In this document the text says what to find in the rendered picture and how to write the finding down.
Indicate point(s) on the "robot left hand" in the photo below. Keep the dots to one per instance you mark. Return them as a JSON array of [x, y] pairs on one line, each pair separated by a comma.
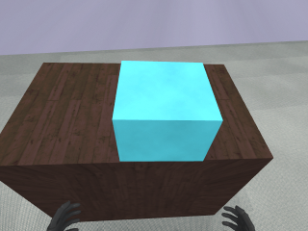
[[59, 223]]

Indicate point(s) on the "pedestal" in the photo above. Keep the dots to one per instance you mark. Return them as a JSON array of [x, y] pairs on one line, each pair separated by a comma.
[[59, 145]]

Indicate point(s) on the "robot right hand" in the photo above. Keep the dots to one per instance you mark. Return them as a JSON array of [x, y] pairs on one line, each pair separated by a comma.
[[243, 220]]

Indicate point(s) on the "carton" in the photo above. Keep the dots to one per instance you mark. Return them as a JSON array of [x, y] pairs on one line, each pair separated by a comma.
[[164, 112]]

